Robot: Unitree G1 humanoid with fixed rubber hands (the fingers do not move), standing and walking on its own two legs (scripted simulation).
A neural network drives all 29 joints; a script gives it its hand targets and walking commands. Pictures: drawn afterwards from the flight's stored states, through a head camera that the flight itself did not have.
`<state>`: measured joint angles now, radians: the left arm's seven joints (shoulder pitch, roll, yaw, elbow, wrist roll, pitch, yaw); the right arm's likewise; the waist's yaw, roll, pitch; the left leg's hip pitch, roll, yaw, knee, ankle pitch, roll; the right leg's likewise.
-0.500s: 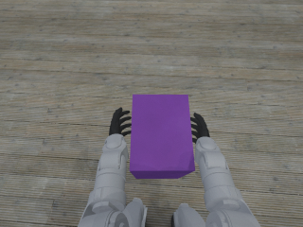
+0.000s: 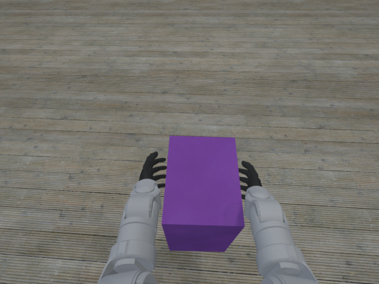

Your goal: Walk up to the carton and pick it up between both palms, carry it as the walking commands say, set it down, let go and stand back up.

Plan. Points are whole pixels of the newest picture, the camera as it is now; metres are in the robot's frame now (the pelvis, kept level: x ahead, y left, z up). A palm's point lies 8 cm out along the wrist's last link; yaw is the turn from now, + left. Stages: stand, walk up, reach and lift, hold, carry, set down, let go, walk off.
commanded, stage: reach and lift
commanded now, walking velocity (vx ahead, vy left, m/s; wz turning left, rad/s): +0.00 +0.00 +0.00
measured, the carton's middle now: (199, 199) +0.33 +0.02 -0.06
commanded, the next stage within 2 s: hold in 1.58 s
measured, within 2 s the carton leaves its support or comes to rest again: neither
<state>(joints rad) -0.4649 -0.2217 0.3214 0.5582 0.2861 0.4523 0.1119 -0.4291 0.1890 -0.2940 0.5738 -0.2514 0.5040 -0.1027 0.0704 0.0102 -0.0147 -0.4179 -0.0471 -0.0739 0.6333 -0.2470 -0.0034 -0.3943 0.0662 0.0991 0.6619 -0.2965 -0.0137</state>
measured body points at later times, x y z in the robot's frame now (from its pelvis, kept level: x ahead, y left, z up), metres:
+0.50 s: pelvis +0.00 +0.00 +0.01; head -0.05 -0.01 +0.46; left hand +0.32 +0.15 +0.07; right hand +0.32 -0.10 +0.05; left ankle +0.05 +0.12 -0.72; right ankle +0.03 -0.11 -0.72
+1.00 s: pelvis +0.01 +0.00 +0.01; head -0.04 +0.00 +0.46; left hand +0.33 +0.13 +0.06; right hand +0.33 -0.11 +0.05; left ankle +0.05 +0.12 -0.72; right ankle +0.03 -0.11 -0.72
